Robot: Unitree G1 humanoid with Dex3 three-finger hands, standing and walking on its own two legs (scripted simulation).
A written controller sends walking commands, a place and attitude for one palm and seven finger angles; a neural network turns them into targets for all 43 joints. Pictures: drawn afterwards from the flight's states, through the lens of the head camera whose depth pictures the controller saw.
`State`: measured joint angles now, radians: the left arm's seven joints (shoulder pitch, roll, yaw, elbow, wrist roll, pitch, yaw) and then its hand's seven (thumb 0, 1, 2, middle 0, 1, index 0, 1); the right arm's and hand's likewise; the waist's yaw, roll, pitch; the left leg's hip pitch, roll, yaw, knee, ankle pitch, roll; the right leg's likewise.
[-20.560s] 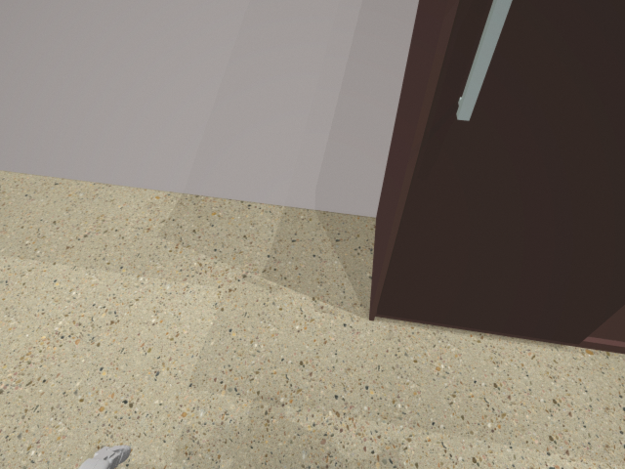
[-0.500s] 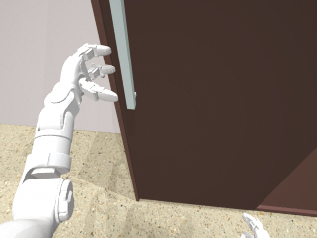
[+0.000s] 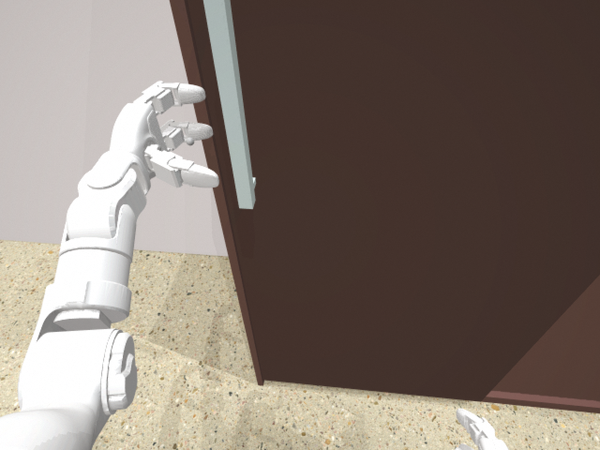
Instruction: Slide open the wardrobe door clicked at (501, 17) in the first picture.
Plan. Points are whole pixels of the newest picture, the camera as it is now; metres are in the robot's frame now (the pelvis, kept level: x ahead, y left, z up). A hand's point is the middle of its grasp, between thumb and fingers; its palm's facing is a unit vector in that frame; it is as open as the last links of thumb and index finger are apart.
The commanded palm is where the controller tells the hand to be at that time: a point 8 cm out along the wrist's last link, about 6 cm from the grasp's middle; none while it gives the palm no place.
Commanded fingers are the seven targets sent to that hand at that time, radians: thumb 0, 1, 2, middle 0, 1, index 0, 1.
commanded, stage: feel for the door with the fingertips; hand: left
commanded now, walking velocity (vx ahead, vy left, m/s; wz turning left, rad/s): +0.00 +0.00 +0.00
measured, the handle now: (236, 101) +0.48 +0.11 +0.26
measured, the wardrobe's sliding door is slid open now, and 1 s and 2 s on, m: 0.00 0.00 0.00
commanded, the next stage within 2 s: slide the fingers in behind the handle in 0.82 s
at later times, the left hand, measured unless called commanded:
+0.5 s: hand (223, 143) +0.42 +0.12 +0.23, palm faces -0.06 -1.00 +0.00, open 14.0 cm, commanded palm +0.40 +0.18 +0.23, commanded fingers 0.00 -0.50 0.30 -0.30 -1.20 -0.30 -1.20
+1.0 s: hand (215, 138) +0.44 +0.13 +0.23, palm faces -0.04 -1.00 -0.02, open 13.7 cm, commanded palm +0.42 +0.17 +0.23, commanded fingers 0.00 -0.50 0.30 -0.30 -1.20 -0.30 -1.20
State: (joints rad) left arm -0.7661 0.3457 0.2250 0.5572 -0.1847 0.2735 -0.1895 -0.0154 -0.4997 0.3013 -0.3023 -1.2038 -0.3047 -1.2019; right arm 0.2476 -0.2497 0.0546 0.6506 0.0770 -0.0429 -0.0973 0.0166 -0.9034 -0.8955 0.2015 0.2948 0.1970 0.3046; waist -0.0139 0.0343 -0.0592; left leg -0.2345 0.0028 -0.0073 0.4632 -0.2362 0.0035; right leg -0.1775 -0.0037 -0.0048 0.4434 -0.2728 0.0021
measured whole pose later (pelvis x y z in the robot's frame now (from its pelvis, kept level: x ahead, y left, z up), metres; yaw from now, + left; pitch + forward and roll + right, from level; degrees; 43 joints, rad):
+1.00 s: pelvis -0.01 +0.00 +0.00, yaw +1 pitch +1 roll +0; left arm -0.90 0.28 0.16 0.71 -0.16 0.21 -0.11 -0.02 -0.50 0.30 -0.36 -1.24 -0.33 -1.25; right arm 0.28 -0.25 0.04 0.69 0.07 -0.07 -0.09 0.02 -0.90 -0.90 0.20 0.29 0.20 0.30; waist -0.01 0.03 -0.05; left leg -0.27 0.00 -0.02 0.48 -0.23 0.00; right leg -0.21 -0.01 -0.02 0.45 -0.27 0.00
